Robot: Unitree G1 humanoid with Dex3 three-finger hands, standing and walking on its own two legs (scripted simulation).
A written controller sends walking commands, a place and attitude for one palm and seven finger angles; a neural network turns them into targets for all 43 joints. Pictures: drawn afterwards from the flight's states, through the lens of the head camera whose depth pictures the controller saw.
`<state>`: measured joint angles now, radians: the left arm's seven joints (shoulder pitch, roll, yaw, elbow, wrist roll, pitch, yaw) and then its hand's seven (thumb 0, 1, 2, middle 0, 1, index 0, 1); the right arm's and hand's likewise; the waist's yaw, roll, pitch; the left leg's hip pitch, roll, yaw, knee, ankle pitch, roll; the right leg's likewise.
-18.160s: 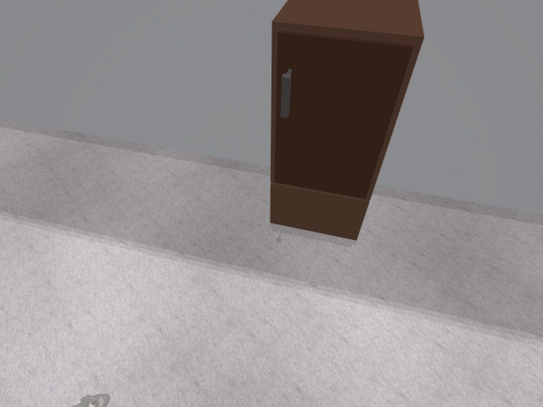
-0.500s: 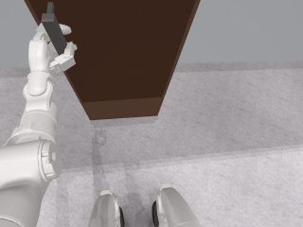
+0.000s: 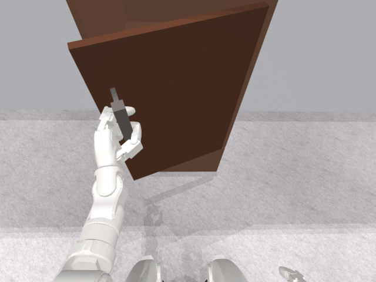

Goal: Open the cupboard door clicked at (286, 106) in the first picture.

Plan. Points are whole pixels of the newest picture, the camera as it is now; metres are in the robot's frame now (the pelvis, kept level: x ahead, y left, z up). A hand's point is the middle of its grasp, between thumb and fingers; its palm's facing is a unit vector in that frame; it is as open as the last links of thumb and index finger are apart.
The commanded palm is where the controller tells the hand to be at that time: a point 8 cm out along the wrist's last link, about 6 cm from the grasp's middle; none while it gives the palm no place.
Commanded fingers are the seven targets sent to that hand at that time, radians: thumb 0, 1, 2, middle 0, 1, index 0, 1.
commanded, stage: pull the door open along its arc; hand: left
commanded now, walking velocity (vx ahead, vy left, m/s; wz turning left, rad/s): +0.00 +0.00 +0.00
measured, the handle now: (122, 118) +0.46 +0.14 +0.04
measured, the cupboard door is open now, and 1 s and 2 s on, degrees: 22 46 48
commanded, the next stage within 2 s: open thumb and fingers to let go in 0.48 s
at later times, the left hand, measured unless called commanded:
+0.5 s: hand (183, 186) +0.30 +0.01 +0.03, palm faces +0.27 -0.96 -0.04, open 6.3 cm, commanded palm +0.25 +0.04 +0.03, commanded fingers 0.00 0.90 0.90 -0.40 -1.35 -0.40 -1.35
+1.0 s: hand (180, 185) +0.31 +0.01 +0.03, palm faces +0.33 -0.94 -0.04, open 10.5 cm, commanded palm +0.26 +0.05 +0.03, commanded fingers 0.00 -0.50 0.30 -0.30 -1.20 -0.30 -1.20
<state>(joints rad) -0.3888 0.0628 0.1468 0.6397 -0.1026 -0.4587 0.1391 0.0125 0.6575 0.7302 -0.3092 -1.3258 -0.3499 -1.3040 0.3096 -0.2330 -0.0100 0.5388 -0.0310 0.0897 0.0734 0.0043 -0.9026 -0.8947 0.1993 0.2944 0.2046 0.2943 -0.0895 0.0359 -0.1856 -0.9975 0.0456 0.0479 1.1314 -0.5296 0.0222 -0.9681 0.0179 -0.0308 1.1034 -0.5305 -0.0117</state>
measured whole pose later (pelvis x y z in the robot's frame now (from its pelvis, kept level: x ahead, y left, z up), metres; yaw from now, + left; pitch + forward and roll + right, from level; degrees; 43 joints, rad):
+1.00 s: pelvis -0.01 -0.05 +0.00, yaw +5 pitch +18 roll +2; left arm -0.07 -0.12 -0.22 0.40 0.10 -0.40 0.57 0.00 0.00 0.51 -0.34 -1.26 -0.37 -1.25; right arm 0.18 -0.19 -0.01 0.61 -0.09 -0.03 0.03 0.01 -0.90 -0.90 0.20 0.29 0.20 0.29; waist -0.02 0.04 -0.18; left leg -0.94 0.01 -0.03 1.11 -0.49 -0.05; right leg -0.92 -0.01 -0.11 1.16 -0.57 -0.09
